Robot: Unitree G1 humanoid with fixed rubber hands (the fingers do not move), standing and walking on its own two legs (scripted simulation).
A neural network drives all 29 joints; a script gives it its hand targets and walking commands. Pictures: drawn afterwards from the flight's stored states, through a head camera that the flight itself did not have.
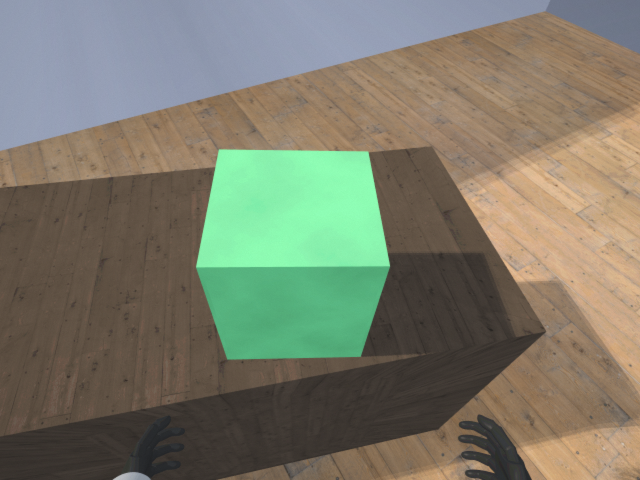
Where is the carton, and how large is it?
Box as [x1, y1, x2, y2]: [196, 149, 389, 359]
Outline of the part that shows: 219,149 196,268 227,359 360,356 389,267 368,152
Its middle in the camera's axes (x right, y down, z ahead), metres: -0.04 +0.03 +0.58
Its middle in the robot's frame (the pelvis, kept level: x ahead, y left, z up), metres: +0.41 +0.06 +0.00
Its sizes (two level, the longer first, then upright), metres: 0.210 0.200 0.250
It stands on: a pedestal, 0.65 m high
